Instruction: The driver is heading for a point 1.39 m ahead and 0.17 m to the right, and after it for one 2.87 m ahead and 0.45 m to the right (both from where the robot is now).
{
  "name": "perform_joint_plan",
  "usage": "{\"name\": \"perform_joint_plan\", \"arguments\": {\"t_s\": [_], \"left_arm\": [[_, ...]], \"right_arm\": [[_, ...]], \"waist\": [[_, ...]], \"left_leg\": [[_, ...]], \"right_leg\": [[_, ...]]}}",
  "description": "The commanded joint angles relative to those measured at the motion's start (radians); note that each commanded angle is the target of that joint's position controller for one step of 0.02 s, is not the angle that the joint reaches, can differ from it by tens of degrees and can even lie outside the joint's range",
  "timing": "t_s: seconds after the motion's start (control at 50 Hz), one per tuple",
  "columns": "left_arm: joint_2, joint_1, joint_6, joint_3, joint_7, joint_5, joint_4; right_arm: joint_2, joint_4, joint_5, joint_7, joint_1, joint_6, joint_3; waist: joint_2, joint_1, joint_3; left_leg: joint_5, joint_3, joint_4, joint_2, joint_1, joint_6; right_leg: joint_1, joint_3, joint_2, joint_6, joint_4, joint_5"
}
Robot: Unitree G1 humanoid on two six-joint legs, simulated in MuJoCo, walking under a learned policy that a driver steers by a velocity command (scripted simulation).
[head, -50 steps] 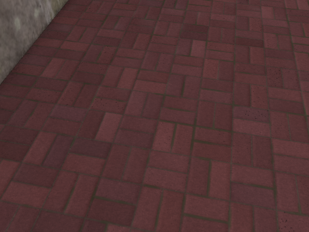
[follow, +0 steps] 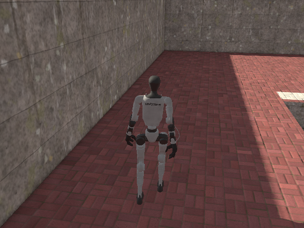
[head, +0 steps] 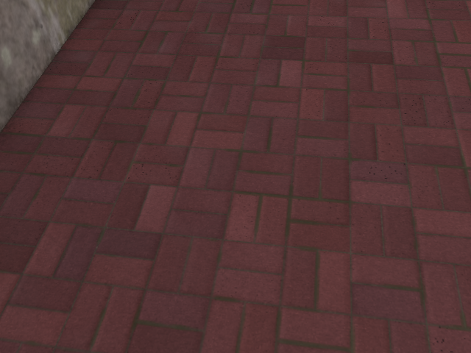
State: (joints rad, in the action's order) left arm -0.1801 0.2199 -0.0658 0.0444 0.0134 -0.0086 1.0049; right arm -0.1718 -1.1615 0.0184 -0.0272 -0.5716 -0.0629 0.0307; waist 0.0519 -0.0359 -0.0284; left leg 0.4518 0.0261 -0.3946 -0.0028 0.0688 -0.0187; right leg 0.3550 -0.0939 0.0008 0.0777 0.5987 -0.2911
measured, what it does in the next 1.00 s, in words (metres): walks ahead: left foot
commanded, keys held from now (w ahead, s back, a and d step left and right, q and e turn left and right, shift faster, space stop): w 1.00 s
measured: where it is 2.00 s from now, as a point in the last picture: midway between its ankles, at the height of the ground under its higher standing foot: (259, 272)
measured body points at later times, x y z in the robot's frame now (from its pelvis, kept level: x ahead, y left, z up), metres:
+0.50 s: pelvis +0.25 -0.02 +0.00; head +0.29 -0.02 +0.44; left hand +0.12 +0.19 -0.14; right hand +0.43 -0.23 -0.13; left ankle +0.40 +0.05 -0.72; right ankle +0.05 -0.09 -0.72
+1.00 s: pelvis +0.52 -0.02 +0.01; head +0.56 -0.02 +0.46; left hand +0.70 +0.19 -0.11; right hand +0.42 -0.23 -0.13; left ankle +0.40 +0.05 -0.73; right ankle +0.69 -0.13 -0.69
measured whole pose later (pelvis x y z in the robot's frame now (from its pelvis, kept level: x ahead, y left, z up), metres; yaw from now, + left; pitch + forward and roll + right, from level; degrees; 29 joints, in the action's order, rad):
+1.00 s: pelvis +0.52 -0.02 +0.01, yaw +0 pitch +1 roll +1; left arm -0.17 0.03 -0.04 0.03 0.03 -0.02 0.89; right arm -0.15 -1.08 0.02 -0.01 -0.49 -0.11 0.02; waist -0.03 -0.07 -0.06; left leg 0.29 -0.08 -0.16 0.09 0.12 -0.08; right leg 0.59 -0.08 -0.06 0.06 0.62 -0.03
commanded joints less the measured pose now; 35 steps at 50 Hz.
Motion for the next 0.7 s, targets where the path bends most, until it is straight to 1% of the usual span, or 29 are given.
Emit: {"name": "perform_joint_plan", "arguments": {"t_s": [0.02,0.04,0.06,0.08,0.1,0.14,0.18,0.22,0.26,0.32,0.36,0.38,0.42,0.44,0.46,0.48,0.5,0.52,0.54,0.56,0.58,0.6,0.62,0.64,0.66,0.68,0.7], "left_arm": [[-0.18,0.472,-0.012,0.064,-0.017,-0.013,0.08],[-0.195,0.497,0.003,0.064,-0.012,-0.012,0.104],[-0.156,0.351,0.011,0.05,-0.012,-0.011,0.073],[-0.122,0.236,0.006,0.039,-0.007,-0.007,0.032],[-0.11,0.18,-0.003,0.031,-0.004,-0.007,0.015],[-0.064,0.18,-0.022,0.01,-0.009,-0.006,0.024],[-0.064,0.242,-0.035,0.002,-0.015,-0.004,0.049],[-0.073,0.291,-0.039,-0.002,-0.018,-0.003,0.065],[-0.066,0.329,-0.04,-0.01,-0.019,-0.005,0.072],[-0.055,0.351,-0.044,-0.02,-0.023,-0.005,0.075],[-0.061,0.368,-0.048,-0.022,-0.028,-0.005,0.08],[-0.067,0.375,-0.049,-0.021,-0.03,-0.005,0.084],[-0.079,0.372,-0.051,-0.019,-0.035,-0.009,0.088],[-0.089,0.357,-0.052,-0.017,-0.037,-0.01,0.087],[-0.101,0.341,-0.052,-0.013,-0.04,-0.012,0.086],[-0.114,0.327,-0.049,-0.009,-0.042,-0.017,0.085],[-0.124,0.309,-0.043,-0.005,-0.041,-0.016,0.082],[-0.117,0.302,-0.04,-0.007,-0.036,-0.008,0.073],[-0.033,0.35,-0.038,-0.025,-0.027,0.014,0.041],[-0.04,0.406,-0.033,-0.01,-0.017,0.026,0.044],[-0.086,0.297,-0.028,0.0,-0.02,0.005,0.015],[-0.086,0.215,-0.033,0.002,-0.015,-0.003,-0.008],[-0.062,0.197,-0.03,0.002,-0.012,-0.006,-0.008],[-0.048,0.204,-0.018,0.003,-0.009,-0.021,-0.006],[-0.024,0.227,-0.004,0.0,-0.003,-0.028,0.001],[-0.018,0.226,0.005,0.001,0.001,-0.03,-0.001],[-0.022,0.207,0.013,0.003,0.005,-0.031,-0.01]], "right_arm": [[-0.036,0.104,-0.017,0.018,0.085,-0.031,-0.01],[-0.042,0.122,0.001,0.025,0.077,-0.03,-0.003],[-0.047,0.135,0.014,0.031,0.116,-0.022,0.001],[-0.037,0.145,0.014,0.041,0.155,-0.026,-0.002],[-0.026,0.146,0.009,0.045,0.162,-0.028,0.0],[-0.028,0.139,0.016,0.051,0.136,-0.012,0.007],[-0.04,0.15,0.014,0.056,0.158,0.003,0.016],[-0.044,0.176,0.013,0.059,0.239,0.013,0.02],[-0.046,0.213,0.012,0.062,0.348,0.017,0.021],[-0.031,0.269,0.005,0.065,0.501,0.015,0.013],[-0.022,0.291,-0.001,0.066,0.567,0.012,0.007],[-0.026,0.299,-0.002,0.065,0.587,0.012,0.007],[-0.041,0.31,-0.002,0.06,0.599,0.008,0.011],[-0.052,0.308,-0.001,0.055,0.577,0.005,0.016],[-0.066,0.295,0.0,0.049,0.527,0.001,0.023],[-0.085,0.266,-0.001,0.041,0.43,-0.005,0.035],[-0.101,0.216,0.0,0.033,0.286,-0.012,0.048],[-0.141,0.173,0.018,0.024,0.141,-0.02,0.065],[-0.239,0.163,0.041,0.019,0.022,-0.021,0.09],[-0.243,0.163,0.015,0.035,0.073,-0.006,0.094],[-0.198,0.18,-0.007,0.041,0.199,-0.004,0.082],[-0.127,0.193,-0.012,0.046,0.273,-0.012,0.062],[-0.085,0.188,-0.005,0.046,0.301,-0.021,0.048],[-0.056,0.171,-0.005,0.039,0.286,-0.03,0.037],[-0.046,0.158,-0.005,0.034,0.269,-0.038,0.03],[-0.054,0.145,-0.005,0.03,0.236,-0.046,0.029],[-0.071,0.136,-0.007,0.029,0.212,-0.052,0.03]], "waist": [[-0.278,0.236,0.065],[-0.318,0.196,0.065],[-0.179,0.112,-0.04],[-0.088,0.082,-0.104],[-0.059,0.049,-0.116],[-0.08,0.012,-0.093],[-0.097,0.006,-0.087],[-0.106,0.015,-0.097],[-0.112,0.035,-0.113],[-0.12,0.058,-0.133],[-0.132,0.07,-0.134],[-0.137,0.072,-0.134],[-0.143,0.062,-0.125],[-0.144,0.043,-0.106],[-0.151,0.018,-0.072],[-0.154,-0.024,-0.016],[-0.143,-0.083,0.056],[-0.118,-0.139,0.132],[0.042,-0.132,0.262],[0.123,-0.074,0.314],[0.014,-0.03,0.151],[-0.039,-0.016,0.046],[-0.072,0.021,-0.015],[-0.063,0.049,-0.034],[-0.046,0.068,-0.032],[-0.037,0.074,-0.033],[-0.031,0.079,-0.038]], "left_leg": [[-0.28,-0.09,-0.52,0.015,-0.576,-0.058],[0.069,-0.036,-0.753,0.07,-0.697,-0.068],[-0.01,0.016,-0.858,-0.016,-0.731,-0.09],[-0.116,0.02,-0.842,-0.055,-0.721,-0.095],[-0.177,0.017,-0.801,-0.079,-0.682,-0.093],[-0.215,-0.007,-0.747,-0.093,-0.625,-0.074],[-0.244,-0.038,-0.722,-0.085,-0.655,-0.061],[-0.282,-0.063,-0.686,-0.086,-0.726,-0.05],[-0.324,-0.086,-0.618,-0.082,-0.782,-0.037],[-0.389,-0.121,-0.432,-0.057,-0.769,-0.028],[-0.422,-0.144,-0.315,-0.033,-0.718,-0.037],[-0.426,-0.152,-0.273,-0.023,-0.694,-0.046],[-0.408,-0.156,-0.213,-0.006,-0.645,-0.075],[-0.381,-0.161,-0.194,0.012,-0.599,-0.094],[-0.343,-0.165,-0.186,0.036,-0.536,-0.114],[-0.306,-0.163,-0.175,0.061,-0.444,-0.134],[-0.327,-0.163,-0.109,0.079,-0.291,-0.152],[-0.309,-0.083,-0.073,-0.001,-0.068,-0.179],[-0.186,0.298,-0.04,-0.291,0.174,-0.266],[-0.126,0.697,0.124,-0.419,0.238,-0.371],[-0.02,0.561,0.162,-0.374,0.093,-0.325],[-0.058,0.437,0.205,-0.336,-0.056,-0.291],[-0.152,0.34,0.236,-0.291,-0.163,-0.253],[-0.244,0.261,0.248,-0.251,-0.233,-0.225],[-0.303,0.203,0.256,-0.225,-0.265,-0.208],[-0.378,0.172,0.258,-0.213,-0.271,-0.207],[-0.428,0.14,0.263,-0.203,-0.268,-0.205]], "right_leg": [[-0.596,0.428,-0.246,0.094,-0.307,-0.249],[-0.555,0.764,-0.38,0.157,-0.457,-0.332],[-0.421,0.708,-0.376,0.148,-0.452,-0.428],[-0.305,0.6,-0.347,0.135,-0.466,-0.333],[-0.245,0.491,-0.301,0.117,-0.48,-0.197],[-0.22,0.337,-0.232,0.091,-0.483,0.02],[-0.257,0.259,-0.21,0.089,-0.476,0.199],[-0.293,0.211,-0.2,0.089,-0.476,0.318],[-0.315,0.18,-0.194,0.092,-0.477,0.418],[-0.319,0.134,-0.174,0.089,-0.472,0.542],[-0.334,0.115,-0.174,0.085,-0.467,0.604],[-0.351,0.11,-0.18,0.086,-0.462,0.634],[-0.402,0.101,-0.2,0.087,-0.43,0.737],[-0.428,0.091,-0.206,0.083,-0.386,0.852],[-0.454,0.083,-0.211,0.079,-0.314,0.985],[-0.475,0.076,-0.211,0.073,-0.195,1.081],[-0.455,0.064,-0.196,0.065,-0.024,1.064],[-0.306,0.05,-0.163,0.056,0.198,0.852],[-0.046,-0.001,-0.047,0.031,0.577,0.317],[0.187,0.094,0.086,0.024,0.817,-0.202],[0.268,0.146,-0.001,0.038,0.817,-0.111],[0.262,0.142,-0.036,0.039,0.758,-0.033],[0.217,0.14,-0.068,0.037,0.688,0.003],[0.165,0.14,-0.087,0.026,0.634,0.013],[0.125,0.135,-0.095,0.015,0.596,0.019],[0.12,0.122,-0.093,0.006,0.575,0.026],[0.139,0.11,-0.097,-0.002,0.55,0.04]]}}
